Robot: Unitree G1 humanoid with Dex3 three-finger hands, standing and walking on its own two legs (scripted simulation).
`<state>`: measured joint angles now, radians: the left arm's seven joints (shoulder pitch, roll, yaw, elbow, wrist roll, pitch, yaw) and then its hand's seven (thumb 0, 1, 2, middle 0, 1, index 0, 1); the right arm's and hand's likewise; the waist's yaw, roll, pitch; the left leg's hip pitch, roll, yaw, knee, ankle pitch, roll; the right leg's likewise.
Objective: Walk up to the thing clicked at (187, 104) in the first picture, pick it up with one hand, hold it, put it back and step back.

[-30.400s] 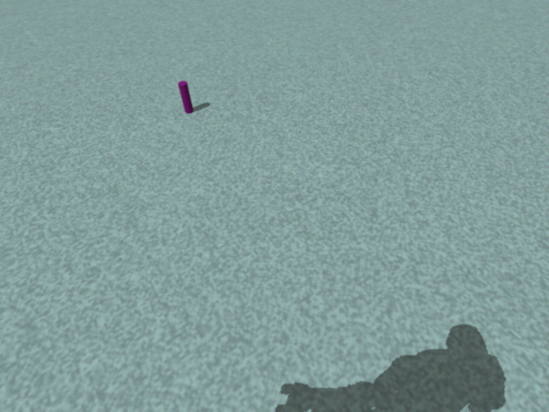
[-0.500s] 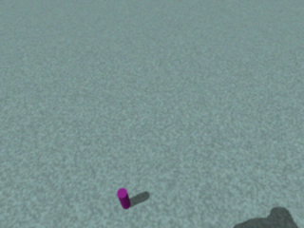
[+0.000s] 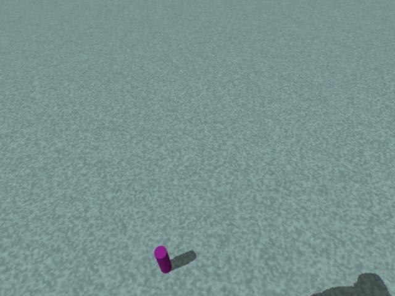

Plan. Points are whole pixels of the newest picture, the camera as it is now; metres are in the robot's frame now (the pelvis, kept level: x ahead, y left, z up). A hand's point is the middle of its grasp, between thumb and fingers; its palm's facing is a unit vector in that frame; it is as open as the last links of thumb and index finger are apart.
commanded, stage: stand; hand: left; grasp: from the side
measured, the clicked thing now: (163, 260) +0.43 +0.20 -0.68
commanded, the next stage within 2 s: step back in 1.24 s
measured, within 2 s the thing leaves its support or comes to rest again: neither
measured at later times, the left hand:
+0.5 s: hand out of the picture +0.09 +0.24 -0.16, palm faces -0.03 -0.94 -0.33, open 7.4 cm
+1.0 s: hand out of the picture +0.11 +0.24 -0.16, palm faces -0.02 -0.94 -0.33, open 7.4 cm
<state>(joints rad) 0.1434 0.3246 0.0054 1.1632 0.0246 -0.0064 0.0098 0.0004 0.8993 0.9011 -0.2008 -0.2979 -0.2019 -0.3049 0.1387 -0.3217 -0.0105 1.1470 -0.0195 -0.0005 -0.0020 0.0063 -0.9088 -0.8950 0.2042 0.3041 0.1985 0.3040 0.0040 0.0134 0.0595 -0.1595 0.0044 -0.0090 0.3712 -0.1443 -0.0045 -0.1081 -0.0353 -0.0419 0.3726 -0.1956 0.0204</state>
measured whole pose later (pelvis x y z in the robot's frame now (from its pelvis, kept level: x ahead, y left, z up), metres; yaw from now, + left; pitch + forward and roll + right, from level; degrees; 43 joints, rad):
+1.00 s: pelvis +0.03 +0.00 +0.00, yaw -1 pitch -3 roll +0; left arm 0.10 0.33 0.01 1.16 0.02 -0.01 0.00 0.00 0.90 0.90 -0.20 -0.30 -0.20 -0.30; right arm 0.09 -0.34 0.00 1.15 -0.01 -0.01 0.00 0.01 -0.91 -0.90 0.20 0.30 0.20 0.30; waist 0.00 0.00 0.05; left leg -0.11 0.01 0.00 0.32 -0.16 -0.01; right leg -0.06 -0.03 -0.03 0.31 -0.20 0.02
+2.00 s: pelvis -0.12 +0.01 -0.03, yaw -4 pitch -2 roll -2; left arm 0.16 0.36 0.08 0.91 0.03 0.04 0.00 0.00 0.90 0.90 -0.20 -0.30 -0.20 -0.30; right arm 0.11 -0.39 -0.05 0.86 -0.02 0.05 0.00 0.01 -0.90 -0.89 0.21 0.30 0.20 0.30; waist -0.03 0.05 0.18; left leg -0.49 0.04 -0.02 0.71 -0.24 0.01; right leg -0.24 0.05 0.02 0.69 -0.42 -0.01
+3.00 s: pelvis -0.42 +0.02 -0.03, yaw +1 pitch -2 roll +2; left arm 0.11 0.40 0.07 0.78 0.03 0.05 0.02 0.00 0.90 0.90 -0.20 -0.30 -0.21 -0.30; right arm 0.19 -0.39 -0.06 0.89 -0.02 0.04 -0.01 0.01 -0.91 -0.90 0.20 0.30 0.20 0.30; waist 0.00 -0.04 0.20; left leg -0.27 -0.06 -0.03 0.67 -0.35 0.01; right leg -0.43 -0.07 0.02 0.76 -0.28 0.00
